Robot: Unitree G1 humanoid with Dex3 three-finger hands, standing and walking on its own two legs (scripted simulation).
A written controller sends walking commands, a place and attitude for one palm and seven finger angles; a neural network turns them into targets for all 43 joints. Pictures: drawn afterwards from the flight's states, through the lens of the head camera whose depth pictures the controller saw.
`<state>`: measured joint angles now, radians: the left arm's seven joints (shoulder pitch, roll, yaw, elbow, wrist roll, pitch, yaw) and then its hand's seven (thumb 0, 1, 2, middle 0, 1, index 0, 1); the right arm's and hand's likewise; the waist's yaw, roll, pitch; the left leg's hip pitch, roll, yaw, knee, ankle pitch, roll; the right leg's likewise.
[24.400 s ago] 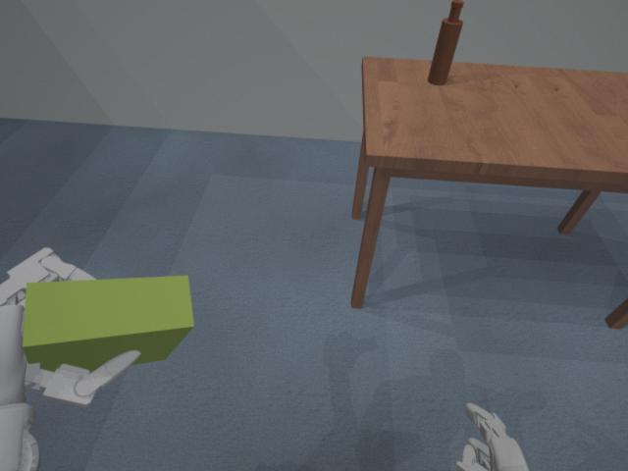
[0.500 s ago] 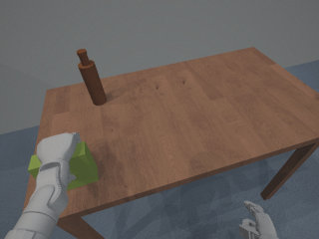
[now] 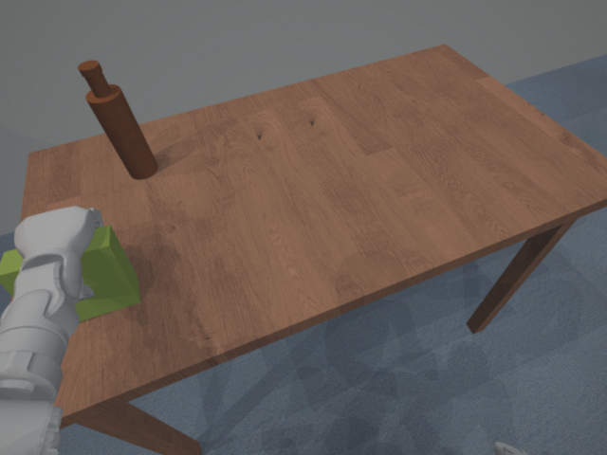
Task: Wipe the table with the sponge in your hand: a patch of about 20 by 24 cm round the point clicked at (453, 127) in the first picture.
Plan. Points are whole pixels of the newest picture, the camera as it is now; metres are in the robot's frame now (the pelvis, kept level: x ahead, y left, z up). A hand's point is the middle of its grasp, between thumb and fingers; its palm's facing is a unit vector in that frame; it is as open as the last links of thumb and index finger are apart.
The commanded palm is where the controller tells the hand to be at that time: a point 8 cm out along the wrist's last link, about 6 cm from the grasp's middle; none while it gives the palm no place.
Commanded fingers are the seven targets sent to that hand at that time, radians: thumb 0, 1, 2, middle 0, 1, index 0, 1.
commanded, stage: wipe forward along the first lane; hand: left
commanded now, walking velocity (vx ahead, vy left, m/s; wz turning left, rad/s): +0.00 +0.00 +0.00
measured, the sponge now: (83, 288) +0.34 +0.35 +0.00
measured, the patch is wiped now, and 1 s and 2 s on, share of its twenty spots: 0.30 0.35 0.45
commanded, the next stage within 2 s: slide across to the middle lane in 0.72 s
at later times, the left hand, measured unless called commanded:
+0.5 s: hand (73, 235) +0.40 +0.37 +0.05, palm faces -0.16 +0.03 -0.99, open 9.5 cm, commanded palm +0.40 +0.36 +0.07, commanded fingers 0.00 0.10 1.30 -1.20 -1.60 -1.20 -1.60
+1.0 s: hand (74, 213) +0.45 +0.39 +0.05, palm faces -0.18 +0.05 -0.98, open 9.5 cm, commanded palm +0.44 +0.36 +0.09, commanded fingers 0.00 0.10 1.30 -1.20 -1.60 -1.20 -1.60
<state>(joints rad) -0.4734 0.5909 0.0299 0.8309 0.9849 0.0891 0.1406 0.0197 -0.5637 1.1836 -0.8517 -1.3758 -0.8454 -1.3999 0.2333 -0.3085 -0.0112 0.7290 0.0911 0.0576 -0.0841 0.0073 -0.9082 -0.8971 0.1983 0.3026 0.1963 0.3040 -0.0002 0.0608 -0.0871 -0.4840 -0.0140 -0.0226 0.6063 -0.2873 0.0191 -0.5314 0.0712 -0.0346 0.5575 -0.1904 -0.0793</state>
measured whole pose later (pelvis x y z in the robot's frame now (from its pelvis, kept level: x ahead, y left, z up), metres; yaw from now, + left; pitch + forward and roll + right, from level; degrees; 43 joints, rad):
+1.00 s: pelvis +0.02 +0.04 +0.00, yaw +0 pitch +16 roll -2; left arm -0.77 0.67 -0.03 1.10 1.04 0.06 0.16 0.02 -0.57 1.20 -0.85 -1.38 -0.84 -1.43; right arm 0.32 -0.28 -0.01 0.74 0.09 0.10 -0.05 0.00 -0.91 -0.90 0.20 0.30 0.20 0.30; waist -0.05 0.04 -0.13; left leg -0.61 -0.04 -0.01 0.65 -0.32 0.06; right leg -0.63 0.05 -0.02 0.55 -0.20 -0.03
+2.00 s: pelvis +0.05 +0.04 +0.01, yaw +1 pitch +10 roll -1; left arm -0.63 0.37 -0.19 0.84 0.99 0.38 0.24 0.00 -0.45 1.13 -0.74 -1.47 -0.74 -1.50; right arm 0.16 -0.27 0.01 0.71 0.09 0.19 -0.04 0.00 -0.91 -0.90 0.20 0.30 0.20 0.30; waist 0.00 0.05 -0.13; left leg -0.39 -0.05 -0.02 0.53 -0.31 0.05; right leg -0.43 0.04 -0.02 0.48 -0.22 -0.03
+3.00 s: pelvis +0.05 +0.04 +0.01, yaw +0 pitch +5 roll -1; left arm -0.22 0.28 -0.32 0.30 1.01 0.58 0.22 0.04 -0.43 1.10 -0.70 -1.51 -0.75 -1.48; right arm 0.04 -0.24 0.05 0.63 0.10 0.19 0.02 0.01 -0.91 -0.90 0.20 0.30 0.20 0.30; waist 0.07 0.07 -0.12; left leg -0.27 -0.06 0.00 0.53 -0.33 0.06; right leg -0.33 0.03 0.00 0.51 -0.26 -0.02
